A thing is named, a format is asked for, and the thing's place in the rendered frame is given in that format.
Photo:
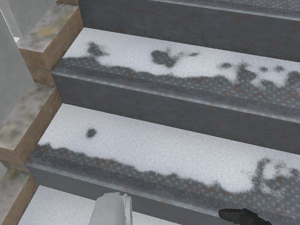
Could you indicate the robot right hand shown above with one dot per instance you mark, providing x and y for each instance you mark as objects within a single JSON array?
[{"x": 242, "y": 217}]

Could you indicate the left robot thigh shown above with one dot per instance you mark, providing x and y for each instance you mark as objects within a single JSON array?
[{"x": 112, "y": 209}]

